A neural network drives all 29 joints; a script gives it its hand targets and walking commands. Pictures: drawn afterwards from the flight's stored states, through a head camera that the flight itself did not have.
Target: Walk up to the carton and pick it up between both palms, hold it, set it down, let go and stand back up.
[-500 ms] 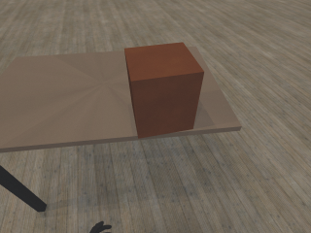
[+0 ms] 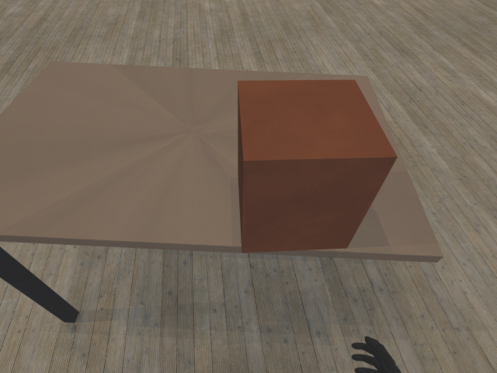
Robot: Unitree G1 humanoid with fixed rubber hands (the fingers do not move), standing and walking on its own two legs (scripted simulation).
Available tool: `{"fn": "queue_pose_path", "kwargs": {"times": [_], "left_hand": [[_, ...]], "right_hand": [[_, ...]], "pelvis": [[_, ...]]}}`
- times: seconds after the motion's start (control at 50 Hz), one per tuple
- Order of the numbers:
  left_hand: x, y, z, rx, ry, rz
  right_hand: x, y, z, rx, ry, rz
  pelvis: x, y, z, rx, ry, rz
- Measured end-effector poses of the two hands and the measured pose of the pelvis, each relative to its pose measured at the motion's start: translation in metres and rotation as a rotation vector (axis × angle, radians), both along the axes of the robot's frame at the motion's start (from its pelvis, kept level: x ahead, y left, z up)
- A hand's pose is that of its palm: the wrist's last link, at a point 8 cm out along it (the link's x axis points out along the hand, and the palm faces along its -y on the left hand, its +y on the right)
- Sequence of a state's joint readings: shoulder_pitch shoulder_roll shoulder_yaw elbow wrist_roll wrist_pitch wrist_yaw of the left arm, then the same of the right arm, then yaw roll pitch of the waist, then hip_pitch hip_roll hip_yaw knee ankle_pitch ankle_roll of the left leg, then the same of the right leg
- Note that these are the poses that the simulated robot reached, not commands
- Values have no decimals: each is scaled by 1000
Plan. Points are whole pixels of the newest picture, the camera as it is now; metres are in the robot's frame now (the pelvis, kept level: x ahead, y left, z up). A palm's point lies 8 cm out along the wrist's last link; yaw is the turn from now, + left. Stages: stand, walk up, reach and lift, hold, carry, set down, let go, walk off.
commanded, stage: walk up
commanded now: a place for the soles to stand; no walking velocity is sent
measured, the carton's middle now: (296, 169) +0.46 -0.04 +0.07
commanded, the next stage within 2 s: none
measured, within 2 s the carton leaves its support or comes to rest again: neither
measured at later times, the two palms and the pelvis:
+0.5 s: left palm out of the picture +0.01 +0.24 -0.10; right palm out of the picture +0.06 -0.21 -0.09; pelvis -0.07 +0.02 +0.01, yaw -5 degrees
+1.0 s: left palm out of the picture +0.07 +0.25 -0.09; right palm out of the picture -0.02 -0.18 -0.07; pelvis -0.07 +0.04 +0.02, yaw -4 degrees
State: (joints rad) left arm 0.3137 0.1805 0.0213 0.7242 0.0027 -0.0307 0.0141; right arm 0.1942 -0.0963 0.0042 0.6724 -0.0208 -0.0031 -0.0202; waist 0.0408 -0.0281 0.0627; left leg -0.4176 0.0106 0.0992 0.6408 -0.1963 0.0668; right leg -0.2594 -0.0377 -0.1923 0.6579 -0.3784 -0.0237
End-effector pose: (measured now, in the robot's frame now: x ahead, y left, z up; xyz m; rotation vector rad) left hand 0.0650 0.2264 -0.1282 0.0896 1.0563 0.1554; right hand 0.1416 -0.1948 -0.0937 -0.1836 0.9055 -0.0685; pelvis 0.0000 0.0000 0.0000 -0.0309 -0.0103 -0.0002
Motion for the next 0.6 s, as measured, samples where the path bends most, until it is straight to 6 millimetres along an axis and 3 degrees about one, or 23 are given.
{"fn": "queue_pose_path", "kwargs": {"times": [0.12, 0.2, 0.26, 0.38, 0.44, 0.54, 0.6], "left_hand": [[31, 10, 9, -1, -1, -66], [41, 19, 17, 22, -36, -92], [37, 21, 18, 33, -57, -97], [10, 9, 13, 34, -51, -131], [-18, 6, 19, 38, -35, -125], [-76, 18, 29, 81, 42, -88], [-83, 28, 32, 98, 54, -83]], "right_hand": [[8, 6, 24, -37, -92, -40], [-4, 3, 28, -63, -90, -60], [-20, -2, 28, -69, -76, -70], [-47, -13, 17, -48, -92, -97], [-65, -19, 6, -26, -67, -106], [-94, -25, 14, -17, -17, -103], [-108, -31, 17, -38, 0, -112]], "pelvis": [[-4, 19, 8, -34, 3, -28], [-15, 24, 11, -34, 12, -34], [-24, 24, 10, -23, 13, -46], [-48, 23, 1, 15, 5, -72], [-61, 24, 1, -5, -10, -58], [-70, 21, 14, 40, 0, -107], [-76, 24, 17, 36, 18, -76]]}}
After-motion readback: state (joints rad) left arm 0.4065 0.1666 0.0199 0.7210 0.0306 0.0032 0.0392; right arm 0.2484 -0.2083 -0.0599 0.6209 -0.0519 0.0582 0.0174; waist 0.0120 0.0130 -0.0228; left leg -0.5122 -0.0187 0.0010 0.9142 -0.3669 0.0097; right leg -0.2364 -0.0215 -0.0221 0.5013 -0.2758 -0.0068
